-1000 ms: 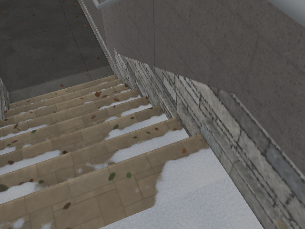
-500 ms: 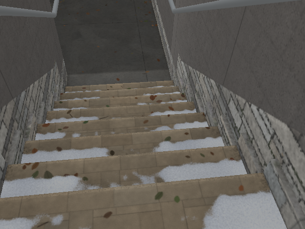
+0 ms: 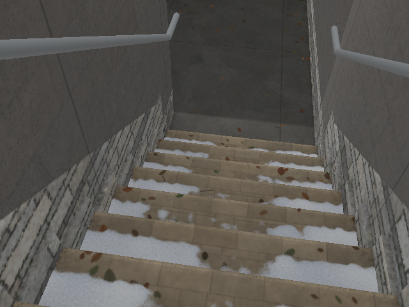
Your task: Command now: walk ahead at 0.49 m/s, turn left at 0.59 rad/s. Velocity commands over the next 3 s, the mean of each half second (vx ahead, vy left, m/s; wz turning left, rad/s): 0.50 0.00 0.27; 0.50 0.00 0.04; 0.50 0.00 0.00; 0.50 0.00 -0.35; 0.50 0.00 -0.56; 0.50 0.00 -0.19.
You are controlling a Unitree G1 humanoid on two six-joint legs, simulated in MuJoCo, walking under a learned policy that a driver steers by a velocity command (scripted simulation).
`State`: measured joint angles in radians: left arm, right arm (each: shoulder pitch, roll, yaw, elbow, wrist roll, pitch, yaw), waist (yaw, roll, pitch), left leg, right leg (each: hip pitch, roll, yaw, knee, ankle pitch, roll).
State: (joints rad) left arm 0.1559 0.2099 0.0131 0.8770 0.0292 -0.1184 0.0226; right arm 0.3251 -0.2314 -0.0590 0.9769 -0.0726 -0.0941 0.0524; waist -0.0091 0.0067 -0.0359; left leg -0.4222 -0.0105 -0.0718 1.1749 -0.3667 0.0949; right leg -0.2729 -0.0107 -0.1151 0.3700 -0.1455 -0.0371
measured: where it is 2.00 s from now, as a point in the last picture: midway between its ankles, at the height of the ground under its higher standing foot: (185, 231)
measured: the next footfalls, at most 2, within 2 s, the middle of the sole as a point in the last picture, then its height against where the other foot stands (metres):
left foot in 0.34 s outside the picture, level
right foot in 1.02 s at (234, 300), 0.16 m lower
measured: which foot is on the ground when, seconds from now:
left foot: up 0.00-0.32, down 0.34-1.00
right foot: down 0.00-0.34, up 0.36-1.00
